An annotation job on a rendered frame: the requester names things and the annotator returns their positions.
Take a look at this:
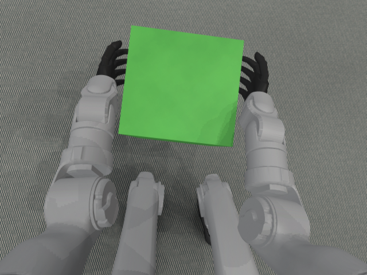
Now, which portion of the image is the carton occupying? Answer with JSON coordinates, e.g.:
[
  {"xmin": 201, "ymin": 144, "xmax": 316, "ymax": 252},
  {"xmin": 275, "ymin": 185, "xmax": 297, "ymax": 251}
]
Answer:
[{"xmin": 118, "ymin": 25, "xmax": 244, "ymax": 147}]

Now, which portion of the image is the right robot upper arm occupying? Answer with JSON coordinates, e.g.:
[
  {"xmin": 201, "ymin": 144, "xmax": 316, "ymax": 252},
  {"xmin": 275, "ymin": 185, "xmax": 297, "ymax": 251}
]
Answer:
[{"xmin": 237, "ymin": 194, "xmax": 367, "ymax": 275}]

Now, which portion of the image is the left robot shin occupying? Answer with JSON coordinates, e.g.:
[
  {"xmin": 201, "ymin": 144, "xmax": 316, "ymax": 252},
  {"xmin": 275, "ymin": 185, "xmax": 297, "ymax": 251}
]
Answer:
[{"xmin": 127, "ymin": 172, "xmax": 156, "ymax": 201}]

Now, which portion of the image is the left robot forearm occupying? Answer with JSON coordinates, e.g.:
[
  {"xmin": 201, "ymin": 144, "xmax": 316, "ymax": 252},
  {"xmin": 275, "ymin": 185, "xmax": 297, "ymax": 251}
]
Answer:
[{"xmin": 44, "ymin": 75, "xmax": 119, "ymax": 221}]

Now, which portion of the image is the left robot upper arm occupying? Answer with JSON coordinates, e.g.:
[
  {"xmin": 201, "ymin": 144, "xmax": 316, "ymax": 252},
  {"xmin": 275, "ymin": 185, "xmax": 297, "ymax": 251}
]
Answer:
[{"xmin": 0, "ymin": 176, "xmax": 119, "ymax": 275}]

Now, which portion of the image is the left robot hand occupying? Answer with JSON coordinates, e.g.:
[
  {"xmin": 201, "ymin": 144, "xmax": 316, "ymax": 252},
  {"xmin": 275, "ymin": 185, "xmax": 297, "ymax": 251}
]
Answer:
[{"xmin": 96, "ymin": 40, "xmax": 128, "ymax": 86}]

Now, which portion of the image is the robot right thigh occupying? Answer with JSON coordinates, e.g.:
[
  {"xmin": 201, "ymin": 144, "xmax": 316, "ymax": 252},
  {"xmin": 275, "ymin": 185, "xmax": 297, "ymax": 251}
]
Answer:
[{"xmin": 196, "ymin": 179, "xmax": 260, "ymax": 275}]

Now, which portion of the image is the right robot forearm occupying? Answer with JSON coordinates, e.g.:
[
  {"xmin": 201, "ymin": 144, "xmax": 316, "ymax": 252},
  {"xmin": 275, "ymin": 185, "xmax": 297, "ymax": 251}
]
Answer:
[{"xmin": 239, "ymin": 92, "xmax": 304, "ymax": 209}]

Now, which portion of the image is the right robot hand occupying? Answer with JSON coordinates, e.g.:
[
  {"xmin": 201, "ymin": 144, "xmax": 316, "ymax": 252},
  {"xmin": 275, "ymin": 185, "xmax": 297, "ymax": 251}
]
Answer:
[{"xmin": 239, "ymin": 52, "xmax": 269, "ymax": 102}]

